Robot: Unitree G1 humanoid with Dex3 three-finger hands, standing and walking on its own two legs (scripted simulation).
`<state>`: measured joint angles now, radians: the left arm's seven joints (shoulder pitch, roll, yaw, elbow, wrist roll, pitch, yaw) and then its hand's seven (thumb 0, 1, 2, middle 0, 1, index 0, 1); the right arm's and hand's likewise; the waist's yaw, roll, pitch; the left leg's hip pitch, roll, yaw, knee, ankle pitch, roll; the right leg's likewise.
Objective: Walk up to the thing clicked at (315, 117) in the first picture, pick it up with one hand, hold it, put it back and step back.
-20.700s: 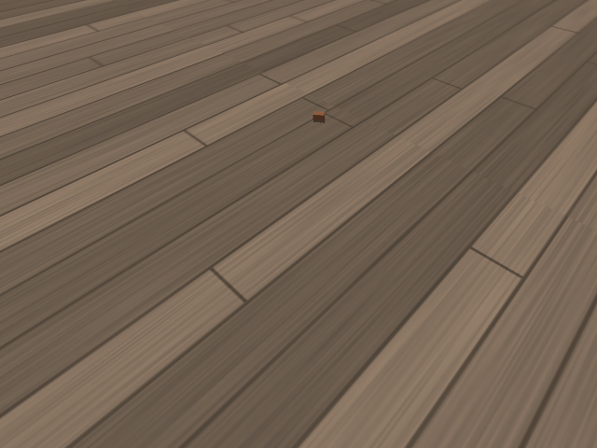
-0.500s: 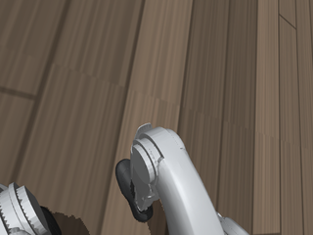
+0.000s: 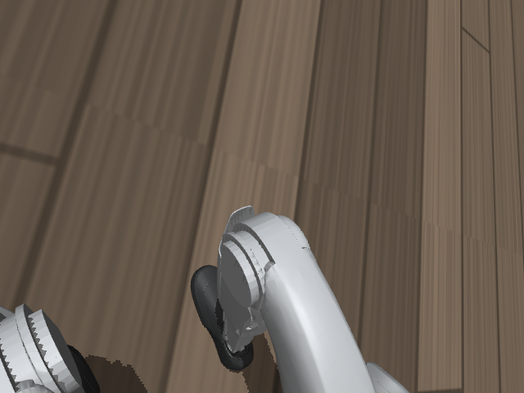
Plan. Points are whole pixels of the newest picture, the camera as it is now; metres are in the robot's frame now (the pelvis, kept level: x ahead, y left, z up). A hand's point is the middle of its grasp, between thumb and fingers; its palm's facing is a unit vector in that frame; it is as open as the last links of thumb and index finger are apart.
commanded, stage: close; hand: left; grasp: from above
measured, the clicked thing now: out of the picture +0.48 +0.34 -0.29
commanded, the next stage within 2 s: settle in 0.88 s
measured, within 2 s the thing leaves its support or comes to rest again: leaves its support in 1.16 s
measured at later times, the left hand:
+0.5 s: hand out of the picture +0.46 +0.34 -0.25, palm faces -0.47 -0.14 -0.87, open 7.5 cm
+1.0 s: hand out of the picture +0.47 +0.35 -0.25, palm faces -0.44 -0.12 -0.89, open 7.0 cm
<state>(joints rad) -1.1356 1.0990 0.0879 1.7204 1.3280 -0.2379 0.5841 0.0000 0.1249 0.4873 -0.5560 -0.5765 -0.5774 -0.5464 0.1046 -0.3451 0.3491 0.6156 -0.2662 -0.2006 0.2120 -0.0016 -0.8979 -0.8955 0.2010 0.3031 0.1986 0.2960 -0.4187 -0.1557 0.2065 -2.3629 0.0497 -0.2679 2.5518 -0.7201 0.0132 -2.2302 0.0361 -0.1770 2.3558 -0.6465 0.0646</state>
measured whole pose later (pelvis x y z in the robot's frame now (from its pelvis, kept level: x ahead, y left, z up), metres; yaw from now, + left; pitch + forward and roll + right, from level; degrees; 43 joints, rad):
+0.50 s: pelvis +0.00 +0.00 +0.00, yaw +0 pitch +28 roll -15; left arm -1.11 1.12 0.11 1.67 1.30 -0.25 0.50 0.00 0.43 0.26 -0.79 -0.37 -0.82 -0.33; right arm 0.12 -0.36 0.35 0.60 -0.26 -0.17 0.19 0.00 -0.90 -0.90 0.20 0.30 0.20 0.30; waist -0.41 -0.15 0.23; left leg -2.37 0.05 -0.27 2.55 -0.71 0.01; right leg -2.23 0.04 -0.18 2.35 -0.64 0.06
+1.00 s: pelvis +0.00 +0.00 +0.00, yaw +0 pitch +28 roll -15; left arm -1.14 1.12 0.11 1.69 1.31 -0.22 0.53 0.01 0.49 0.02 -0.97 -0.16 -0.99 -0.12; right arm 0.11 -0.35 0.35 0.61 -0.26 -0.19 0.21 0.00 -0.90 -0.90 0.20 0.30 0.20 0.30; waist -0.42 -0.15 0.22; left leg -2.37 0.05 -0.27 2.55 -0.72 0.02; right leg -2.24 0.04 -0.18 2.36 -0.65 0.06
